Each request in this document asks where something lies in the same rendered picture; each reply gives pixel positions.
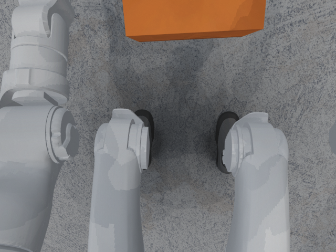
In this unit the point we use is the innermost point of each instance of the robot left upper arm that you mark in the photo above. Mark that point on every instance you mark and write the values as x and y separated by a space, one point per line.
35 141

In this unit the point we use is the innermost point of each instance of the robot right thigh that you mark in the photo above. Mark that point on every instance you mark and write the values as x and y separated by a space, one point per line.
260 221

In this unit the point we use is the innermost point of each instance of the robot left foot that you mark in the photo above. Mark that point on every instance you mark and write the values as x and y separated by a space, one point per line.
147 118

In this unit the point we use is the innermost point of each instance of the left robot forearm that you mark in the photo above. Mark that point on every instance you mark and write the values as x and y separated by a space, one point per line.
39 54

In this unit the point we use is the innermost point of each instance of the carton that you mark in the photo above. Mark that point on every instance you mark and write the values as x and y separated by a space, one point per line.
162 20

